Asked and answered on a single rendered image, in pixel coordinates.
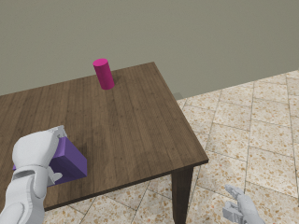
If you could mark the robot left hand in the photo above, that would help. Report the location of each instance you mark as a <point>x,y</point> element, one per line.
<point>38,149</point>

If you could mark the left robot forearm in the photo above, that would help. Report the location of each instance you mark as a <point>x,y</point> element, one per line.
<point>25,196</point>

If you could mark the sponge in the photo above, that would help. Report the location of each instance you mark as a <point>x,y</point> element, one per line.
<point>68,161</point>

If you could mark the table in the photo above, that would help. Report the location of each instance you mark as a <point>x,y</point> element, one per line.
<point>130,134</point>

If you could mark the robot right hand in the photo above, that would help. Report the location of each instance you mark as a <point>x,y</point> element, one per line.
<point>245,206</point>

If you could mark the right robot forearm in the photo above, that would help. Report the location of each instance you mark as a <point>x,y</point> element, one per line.
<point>252,219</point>

